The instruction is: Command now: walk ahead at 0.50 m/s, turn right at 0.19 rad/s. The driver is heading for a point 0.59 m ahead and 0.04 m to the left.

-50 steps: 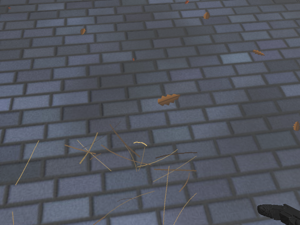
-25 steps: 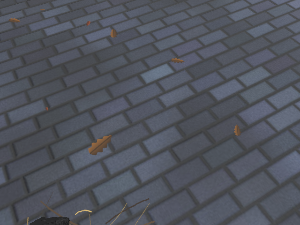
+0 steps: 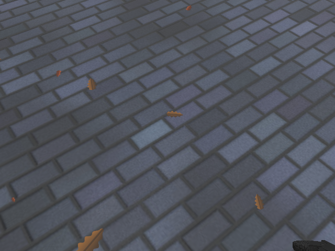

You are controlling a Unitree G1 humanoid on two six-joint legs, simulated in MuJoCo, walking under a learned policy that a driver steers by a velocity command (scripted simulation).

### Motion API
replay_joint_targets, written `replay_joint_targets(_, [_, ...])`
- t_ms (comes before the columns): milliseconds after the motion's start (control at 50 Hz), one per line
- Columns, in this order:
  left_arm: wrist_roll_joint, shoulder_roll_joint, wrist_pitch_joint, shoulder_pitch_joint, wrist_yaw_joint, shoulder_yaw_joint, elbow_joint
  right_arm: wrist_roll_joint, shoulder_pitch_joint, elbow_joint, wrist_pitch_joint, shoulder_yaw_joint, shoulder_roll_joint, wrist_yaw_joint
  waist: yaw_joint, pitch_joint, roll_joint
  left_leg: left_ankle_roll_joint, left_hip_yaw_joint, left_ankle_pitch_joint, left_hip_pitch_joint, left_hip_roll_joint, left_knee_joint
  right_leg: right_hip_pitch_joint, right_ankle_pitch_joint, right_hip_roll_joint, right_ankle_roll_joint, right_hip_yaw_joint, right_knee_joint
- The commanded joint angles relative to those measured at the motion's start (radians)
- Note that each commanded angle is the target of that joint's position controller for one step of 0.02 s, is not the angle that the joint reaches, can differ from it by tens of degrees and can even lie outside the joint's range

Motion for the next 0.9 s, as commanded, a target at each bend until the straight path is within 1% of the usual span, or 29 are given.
replay_joint_targets(20, [-0.025, 0.102, -0.03, 0.086, 0.0, 0.004, -0.068, 0.026, 0.339, 0.029, 0.003, -0.064, -0.188, 0.004, -0.138, -0.248, 0.231, 0.253, -0.777, -0.456, 0.761, 0.394, -0.262, -0.635, -0.054, -0.015, 0.008, 0.025, 0.595])
replay_joint_targets(40, [-0.025, 0.137, -0.031, -0.034, -0.001, 0.013, -0.095, 0.025, 0.269, 0.018, 0.009, -0.05, -0.149, 0.0, -0.146, -0.119, 0.137, 0.213, -0.63, -0.419, 0.635, 0.363, -0.274, -0.671, 0.037, -0.058, 0.003, -0.011, 0.598])
replay_joint_targets(60, [-0.007, 0.125, -0.033, -0.099, 0.0, 0.009, -0.11, 0.009, 0.215, 0.007, 0.015, -0.041, -0.134, -0.002, -0.128, -0.052, 0.064, 0.196, -0.517, -0.3, 0.512, 0.319, -0.29, -0.644, 0.108, -0.099, 0.002, -0.049, 0.558])
replay_joint_targets(80, [0.002, 0.108, -0.036, -0.115, -0.002, 0.01, -0.118, 0.001, 0.183, 0.009, 0.017, -0.036, -0.121, -0.004, -0.102, -0.017, 0.073, 0.201, -0.454, -0.201, 0.431, 0.291, -0.309, -0.617, 0.163, -0.132, 0.004, -0.057, 0.497])
replay_joint_targets(100, [0.003, 0.093, -0.036, -0.1, -0.005, 0.01, -0.114, -0.005, 0.169, 0.009, 0.015, -0.028, -0.103, -0.006, -0.079, -0.016, 0.097, 0.193, -0.395, -0.122, 0.384, 0.259, -0.328, -0.564, 0.196, -0.157, 0.007, -0.061, 0.455])
replay_joint_targets(120, [0.0, 0.078, -0.033, -0.083, -0.007, 0.008, -0.107, -0.002, 0.17, 0.014, 0.013, -0.025, -0.094, -0.007, -0.07, -0.022, 0.117, 0.194, -0.35, -0.07, 0.365, 0.238, -0.345, -0.537, 0.209, -0.163, 0.012, -0.073, 0.422])
replay_joint_targets(160, [0.003, 0.052, -0.028, -0.09, -0.007, 0.002, -0.108, 0.009, 0.187, 0.03, 0.008, -0.029, -0.112, -0.01, -0.065, -0.018, 0.114, 0.211, -0.289, 0.028, 0.346, 0.235, -0.371, -0.543, 0.231, -0.172, 0.027, -0.096, 0.353])
replay_joint_targets(200, [0.009, 0.038, -0.028, -0.154, -0.006, -0.006, -0.13, 0.014, 0.207, 0.045, 0.011, -0.036, -0.141, -0.017, -0.078, 0.0, 0.088, 0.221, -0.243, 0.1, 0.351, 0.239, -0.396, -0.577, 0.305, -0.182, 0.046, -0.108, 0.241])
replay_joint_targets(280, [0.006, 0.012, -0.039, -0.271, -0.017, -0.018, -0.151, 0.023, 0.251, 0.073, 0.025, -0.039, -0.161, -0.025, -0.118, 0.02, 0.084, 0.187, -0.136, 0.156, 0.357, 0.2, -0.406, -0.532, 0.512, -0.162, 0.056, -0.139, 0.001])
replay_joint_targets(360, [-0.006, 0.012, -0.049, -0.383, -0.035, -0.021, -0.182, 0.03, 0.323, 0.114, 0.041, -0.038, -0.17, -0.027, -0.156, 0.049, 0.082, 0.177, -0.121, 0.162, 0.411, 0.225, -0.381, -0.499, 0.569, -0.131, 0.047, -0.159, -0.124])
replay_joint_targets(420, [-0.007, 0.03, -0.057, -0.414, -0.051, -0.016, -0.202, 0.033, 0.337, 0.134, 0.059, -0.044, -0.185, -0.033, -0.141, 0.058, 0.093, 0.159, -0.135, 0.235, 0.5, 0.268, -0.328, -0.495, 0.483, -0.117, 0.012, -0.158, -0.182])
replay_joint_targets(440, [-0.006, 0.043, -0.058, -0.392, -0.053, -0.011, -0.198, 0.033, 0.33, 0.137, 0.064, -0.048, -0.194, -0.035, -0.121, 0.044, 0.1, 0.149, -0.133, 0.307, 0.52, 0.274, -0.294, -0.454, 0.45, -0.106, -0.002, -0.166, -0.197])
replay_joint_targets(460, [-0.002, 0.064, -0.06, -0.333, -0.052, -0.001, -0.184, 0.034, 0.313, 0.136, 0.068, -0.05, -0.205, -0.038, -0.081, 0.007, 0.108, 0.136, -0.116, 0.457, 0.524, 0.263, -0.224, -0.358, 0.43, -0.081, -0.021, -0.188, -0.216])
replay_joint_targets(480, [0.003, 0.099, -0.059, -0.205, -0.046, 0.02, -0.144, 0.034, 0.298, 0.133, 0.072, -0.047, -0.198, -0.04, -0.012, -0.074, 0.095, 0.113, -0.076, 0.586, 0.493, 0.222, -0.078, -0.171, 0.452, -0.056, -0.051, -0.213, -0.245])
replay_joint_targets(500, [0.011, 0.153, -0.056, -0.031, -0.036, 0.041, -0.103, 0.02, 0.288, 0.114, 0.07, -0.031, -0.165, -0.043, 0.062, -0.207, 0.059, 0.079, -0.042, 0.475, 0.341, 0.177, 0.154, 0.118, 0.484, -0.146, -0.102, -0.126, -0.198])
replay_joint_targets(520, [0.024, 0.259, -0.049, 0.075, -0.029, 0.064, -0.084, 0.009, 0.392, 0.084, 0.051, 0.005, -0.058, -0.037, 0.042, -0.361, -0.173, 0.003, 0.015, 0.018, -0.071, 0.02, 0.554, 0.52, 0.367, -0.408, -0.257, 0.307, -0.22])
replay_joint_targets(540, [0.008, 0.188, -0.044, 0.102, -0.031, 0.046, -0.073, 0.018, 0.38, 0.102, 0.029, 0.001, -0.086, -0.029, 0.057, -0.418, -0.229, 0.003, -0.111, -0.451, -0.222, -0.017, 0.703, 0.548, 0.242, -0.463, -0.298, 0.553, -0.355])
replay_joint_targets(560, [0.003, 0.14, -0.042, 0.031, -0.03, 0.026, -0.076, 0.044, 0.293, 0.076, 0.017, -0.022, -0.166, -0.021, 0.052, -0.249, -0.155, 0.014, -0.122, -0.404, -0.31, 0.045, 0.762, 0.422, 0.181, -0.427, -0.249, 0.426, -0.382])
replay_joint_targets(580, [0.003, 0.117, -0.041, -0.038, -0.029, 0.017, -0.084, 0.048, 0.223, 0.059, 0.012, -0.021, -0.164, -0.02, 0.027, -0.146, -0.093, 0.019, -0.089, -0.311, -0.305, 0.093, 0.726, 0.273, 0.222, -0.384, -0.219, 0.299, -0.407])
replay_joint_targets(600, [0.01, 0.088, -0.042, -0.096, -0.032, 0.008, -0.085, 0.036, 0.197, 0.058, 0.017, -0.022, -0.151, -0.022, -0.004, -0.071, -0.046, 0.012, -0.077, -0.245, -0.273, 0.124, 0.665, 0.14, 0.287, -0.347, -0.203, 0.204, -0.448])
replay_joint_targets(620, [0.018, 0.063, -0.05, -0.133, -0.034, 0.0, -0.086, 0.03, 0.213, 0.067, 0.03, -0.027, -0.142, -0.024, -0.039, -0.042, -0.063, 0.007, -0.087, -0.194, -0.211, 0.153, 0.619, 0.048, 0.345, -0.318, -0.186, 0.134, -0.485])
replay_joint_targets(660, [0.02, 0.061, -0.068, -0.157, -0.037, 0.003, -0.07, 0.033, 0.256, 0.087, 0.058, -0.021, -0.098, -0.027, -0.072, -0.027, -0.079, -0.01, -0.092, -0.147, -0.136, 0.161, 0.589, -0.052, 0.414, -0.301, -0.188, 0.043, -0.543])
replay_joint_targets(680, [0.021, 0.07, -0.076, -0.156, -0.036, 0.007, -0.058, 0.034, 0.25, 0.084, 0.068, -0.021, -0.089, -0.03, -0.078, -0.013, -0.073, -0.019, -0.101, -0.117, -0.146, 0.16, 0.571, -0.073, 0.447, -0.302, -0.189, 0.0, -0.563])
replay_joint_targets(700, [0.026, 0.079, -0.081, -0.151, -0.034, 0.008, -0.044, 0.028, 0.223, 0.074, 0.073, -0.023, -0.089, -0.035, -0.08, 0.009, -0.056, -0.029, -0.103, -0.087, -0.157, 0.156, 0.531, -0.091, 0.558, -0.298, -0.193, -0.033, -0.566])
replay_joint_targets(740, [0.028, 0.092, -0.079, -0.145, -0.025, 0.01, -0.019, 0.009, 0.184, 0.055, 0.07, -0.02, -0.078, -0.036, -0.087, 0.017, -0.037, -0.042, -0.085, 0.004, -0.153, 0.143, 0.402, -0.092, 0.813, -0.274, -0.182, -0.123, -0.538])
replay_joint_targets(760, [0.025, 0.095, -0.074, -0.152, -0.021, 0.008, -0.013, 0.005, 0.163, 0.05, 0.065, -0.015, -0.064, -0.032, -0.085, 0.014, -0.038, -0.04, -0.059, 0.072, -0.113, 0.133, 0.307, -0.104, 0.873, -0.245, -0.165, -0.174, -0.528])
replay_joint_targets(800, [0.02, 0.104, -0.065, -0.123, -0.012, 0.007, 0.008, 0.001, 0.08, 0.033, 0.055, -0.002, -0.036, -0.02, -0.046, 0.006, -0.039, -0.034, -0.017, 0.205, -0.044, 0.103, 0.152, -0.101, 0.901, -0.218, -0.144, -0.219, -0.516])
replay_joint_targets(840, [0.014, 0.121, -0.054, -0.082, -0.008, 0.008, 0.038, 0.005, 0.036, 0.019, 0.052, -0.002, -0.041, -0.01, -0.026, -0.013, -0.039, -0.029, -0.016, 0.258, -0.011, 0.082, 0.071, -0.039, 0.892, -0.239, -0.141, -0.206, -0.495])
replay_joint_targets(900, [0.002, 0.136, -0.032, -0.082, -0.003, 0.012, 0.069, 0.001, 0.018, 0.004, 0.051, -0.011, -0.079, 0.0, -0.036, -0.024, -0.059, 0.005, -0.035, 0.167, -0.011, 0.068, 0.0, 0.066, 0.89, -0.281, -0.123, -0.169, -0.406])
